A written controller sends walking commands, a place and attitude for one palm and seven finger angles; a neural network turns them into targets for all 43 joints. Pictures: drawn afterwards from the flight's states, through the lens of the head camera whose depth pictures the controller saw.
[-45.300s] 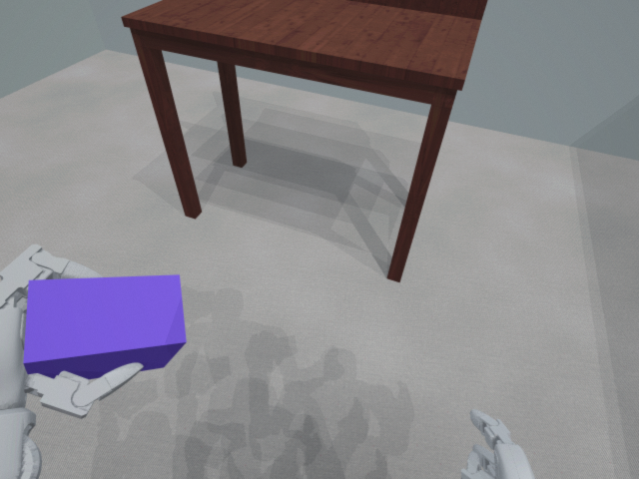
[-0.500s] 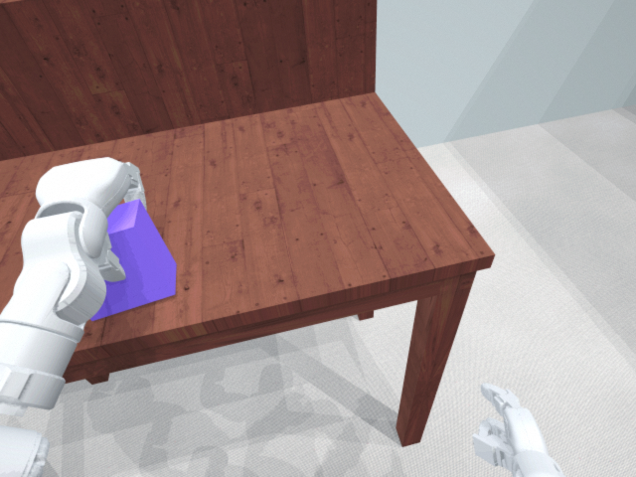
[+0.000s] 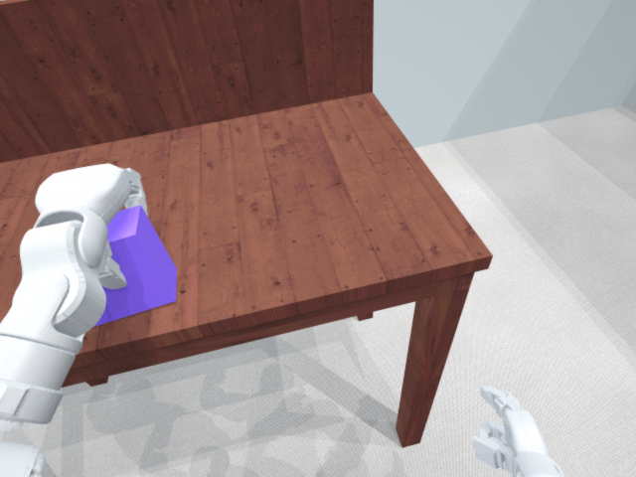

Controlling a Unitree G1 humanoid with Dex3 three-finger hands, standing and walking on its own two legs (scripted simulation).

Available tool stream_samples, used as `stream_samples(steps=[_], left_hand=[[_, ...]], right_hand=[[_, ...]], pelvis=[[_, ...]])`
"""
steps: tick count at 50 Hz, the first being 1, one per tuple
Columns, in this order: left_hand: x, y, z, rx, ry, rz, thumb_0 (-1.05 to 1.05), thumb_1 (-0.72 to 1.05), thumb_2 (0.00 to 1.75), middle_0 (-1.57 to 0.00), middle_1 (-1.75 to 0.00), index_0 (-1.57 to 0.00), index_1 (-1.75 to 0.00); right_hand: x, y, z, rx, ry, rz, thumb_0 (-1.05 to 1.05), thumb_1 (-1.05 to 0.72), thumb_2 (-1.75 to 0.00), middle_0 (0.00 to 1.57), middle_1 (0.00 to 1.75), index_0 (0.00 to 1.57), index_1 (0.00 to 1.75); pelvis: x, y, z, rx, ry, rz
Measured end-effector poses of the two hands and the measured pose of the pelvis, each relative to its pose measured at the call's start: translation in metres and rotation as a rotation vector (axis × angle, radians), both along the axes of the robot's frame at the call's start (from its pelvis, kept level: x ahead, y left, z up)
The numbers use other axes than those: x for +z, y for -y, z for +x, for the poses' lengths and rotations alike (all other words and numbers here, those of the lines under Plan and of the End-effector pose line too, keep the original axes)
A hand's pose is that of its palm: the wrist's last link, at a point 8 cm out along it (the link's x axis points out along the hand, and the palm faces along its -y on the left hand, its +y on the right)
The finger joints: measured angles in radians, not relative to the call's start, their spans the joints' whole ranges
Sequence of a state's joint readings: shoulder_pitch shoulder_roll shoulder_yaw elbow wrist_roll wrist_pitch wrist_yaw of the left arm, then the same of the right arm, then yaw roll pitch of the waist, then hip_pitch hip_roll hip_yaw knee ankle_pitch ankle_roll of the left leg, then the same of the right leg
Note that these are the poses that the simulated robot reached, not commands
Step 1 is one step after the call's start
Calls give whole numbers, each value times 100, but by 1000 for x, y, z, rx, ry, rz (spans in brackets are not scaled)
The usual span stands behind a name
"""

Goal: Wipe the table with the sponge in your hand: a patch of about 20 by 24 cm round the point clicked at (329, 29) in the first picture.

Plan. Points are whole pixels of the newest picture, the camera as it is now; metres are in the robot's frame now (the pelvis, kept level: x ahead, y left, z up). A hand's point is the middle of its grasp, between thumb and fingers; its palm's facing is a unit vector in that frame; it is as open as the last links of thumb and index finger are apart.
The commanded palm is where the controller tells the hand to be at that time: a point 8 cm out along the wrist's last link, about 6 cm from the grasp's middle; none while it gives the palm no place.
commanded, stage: move the sponge above the wiping area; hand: left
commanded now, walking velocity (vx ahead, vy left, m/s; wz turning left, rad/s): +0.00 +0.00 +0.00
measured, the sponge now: (123, 276) +0.30 +0.31 +0.11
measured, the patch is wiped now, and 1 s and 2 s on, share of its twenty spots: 0.05 0.05 0.20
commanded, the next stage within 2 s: lower the sponge onto the table in 0.02 s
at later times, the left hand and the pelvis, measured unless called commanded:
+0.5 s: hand (119, 223) +0.32 +0.29 +0.18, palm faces -0.02 +0.01 -1.00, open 10.7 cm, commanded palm +0.29 +0.30 +0.27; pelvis +0.00 +0.00 +0.00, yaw +0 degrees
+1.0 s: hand (119, 226) +0.32 +0.29 +0.18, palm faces +0.00 +0.04 -1.00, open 10.7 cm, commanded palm +0.29 +0.30 +0.25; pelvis +0.00 -0.01 +0.00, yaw +0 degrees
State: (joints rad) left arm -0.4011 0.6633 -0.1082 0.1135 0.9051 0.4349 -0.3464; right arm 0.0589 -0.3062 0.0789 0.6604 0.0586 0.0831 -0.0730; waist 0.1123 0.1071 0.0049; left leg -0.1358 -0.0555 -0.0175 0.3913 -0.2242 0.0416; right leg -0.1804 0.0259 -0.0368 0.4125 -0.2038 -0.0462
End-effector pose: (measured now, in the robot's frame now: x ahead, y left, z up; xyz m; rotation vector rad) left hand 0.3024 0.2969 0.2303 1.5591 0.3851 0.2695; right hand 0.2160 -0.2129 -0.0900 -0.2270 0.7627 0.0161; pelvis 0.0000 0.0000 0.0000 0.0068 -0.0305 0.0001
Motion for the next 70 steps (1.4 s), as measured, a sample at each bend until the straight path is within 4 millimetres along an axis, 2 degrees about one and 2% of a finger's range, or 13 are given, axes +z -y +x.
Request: stream_samples(steps=[2,6,10,13,18,24,28,34,39,45,51,57,70], left_hand=[[1,6,-1,-67,12,28,0,-61,95,-76,-140,-74,-139],[19,7,0,-143,127,39,0,-61,94,-77,-140,-75,-139],[37,-7,2,-65,216,43,0,-61,94,-77,-140,-75,-139],[42,-19,3,36,214,36,0,-61,94,-77,-140,-75,-139],[31,-19,1,90,111,15,0,-61,95,-77,-140,-75,-139],[10,11,1,-82,43,4,0,-61,95,-77,-140,-75,-139],[11,21,0,-165,105,23,0,-61,94,-77,-140,-75,-139],[25,4,0,-65,212,39,0,-61,94,-77,-140,-75,-139],[24,-11,-4,67,169,22,0,-61,95,-77,-140,-75,-139],[0,3,-3,12,35,17,0,-61,95,-77,-140,-75,-139],[5,17,-2,-124,95,32,0,-61,95,-76,-141,-75,-139],[6,10,-4,-74,159,18,0,-61,95,-76,-141,-75,-139],[0,2,-5,-6,106,29,0,-61,95,-76,-141,-74,-140]], right_hand=[[2,2,0,1,10,-20,1,-90,-90,20,30,20,30],[6,4,-1,-2,18,-34,1,-90,-90,20,30,20,30],[4,5,-3,-4,2,-22,1,-90,-90,20,30,20,30],[1,5,-4,-7,-11,-4,1,-90,-90,20,30,20,30],[-2,3,-4,-13,-10,12,1,-90,-90,20,30,20,30],[2,-1,-3,-7,19,3,1,-90,-90,20,30,20,30],[5,-3,-5,-2,25,-1,1,-90,-90,20,30,20,30],[1,-3,-7,9,-7,9,1,-90,-90,20,30,20,30],[-2,0,-6,1,-18,21,1,-90,-90,20,30,20,30],[0,2,-3,-4,7,9,1,-90,-90,20,30,20,30],[4,3,-2,-4,25,-6,1,-90,-90,20,30,20,30],[2,5,-4,-1,1,5,1,-90,-90,20,30,20,30],[0,14,-2,-25,1,-4,1,-90,-90,20,30,20,30]], pelvis=[[0,1,0,0,5,-1],[0,4,1,-4,14,-2],[0,5,0,-11,12,-2],[1,4,-1,-13,5,-2],[0,1,-3,-5,-4,-1],[0,1,-3,-1,6,0],[0,3,-3,-12,12,2],[0,4,-4,-20,10,2],[1,4,-4,-13,3,1],[0,4,-4,2,4,2],[0,6,-2,-2,10,2],[0,8,0,-18,9,3],[0,10,1,-12,3,3]])
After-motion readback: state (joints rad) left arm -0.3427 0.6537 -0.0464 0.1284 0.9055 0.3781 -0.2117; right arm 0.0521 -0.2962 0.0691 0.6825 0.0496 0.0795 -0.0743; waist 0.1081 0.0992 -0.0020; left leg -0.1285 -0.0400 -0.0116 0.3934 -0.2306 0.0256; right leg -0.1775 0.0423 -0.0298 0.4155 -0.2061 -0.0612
